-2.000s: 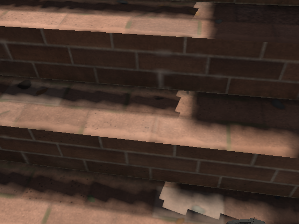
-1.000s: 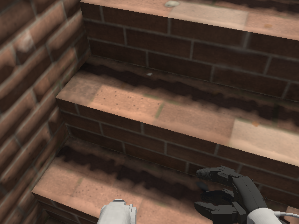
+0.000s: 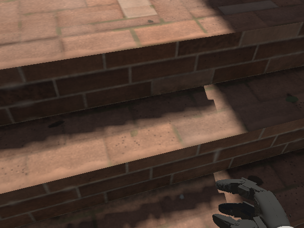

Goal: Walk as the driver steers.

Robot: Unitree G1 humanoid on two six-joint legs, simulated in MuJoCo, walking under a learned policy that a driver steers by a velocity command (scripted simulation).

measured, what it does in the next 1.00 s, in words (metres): climbs, turning right: right foot 0.20 m higher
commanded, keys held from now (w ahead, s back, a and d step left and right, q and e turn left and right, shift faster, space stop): w+e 0.34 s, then e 0.48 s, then no key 0.18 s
